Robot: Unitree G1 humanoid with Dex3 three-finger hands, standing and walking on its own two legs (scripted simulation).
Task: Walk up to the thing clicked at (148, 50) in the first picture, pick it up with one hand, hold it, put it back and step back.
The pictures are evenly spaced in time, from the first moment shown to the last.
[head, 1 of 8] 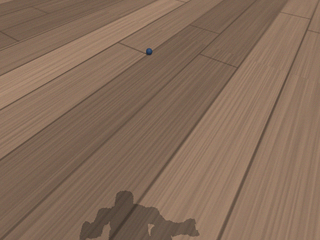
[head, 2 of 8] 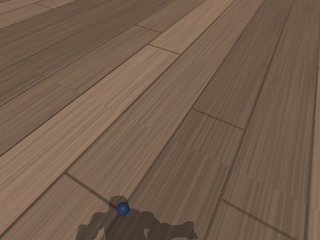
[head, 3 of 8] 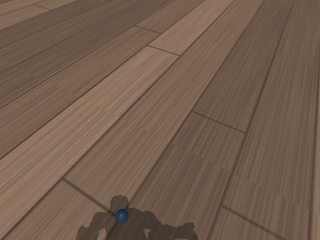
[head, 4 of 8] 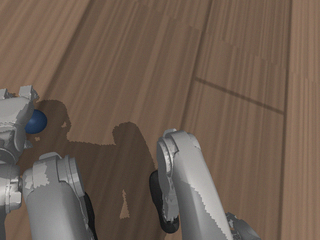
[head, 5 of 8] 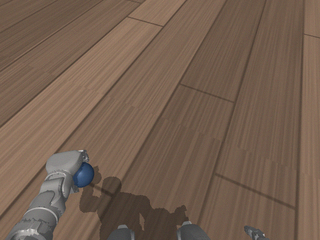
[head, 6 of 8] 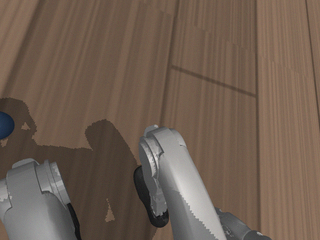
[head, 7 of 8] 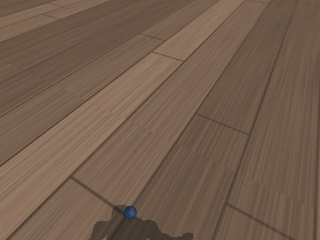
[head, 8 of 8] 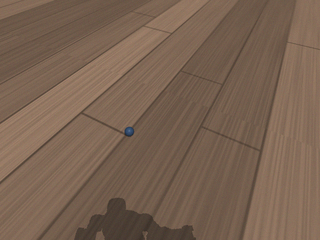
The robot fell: no
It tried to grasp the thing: yes
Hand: left
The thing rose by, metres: 0.66
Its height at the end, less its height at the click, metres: +0.00
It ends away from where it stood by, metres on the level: 0.01
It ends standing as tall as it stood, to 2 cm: yes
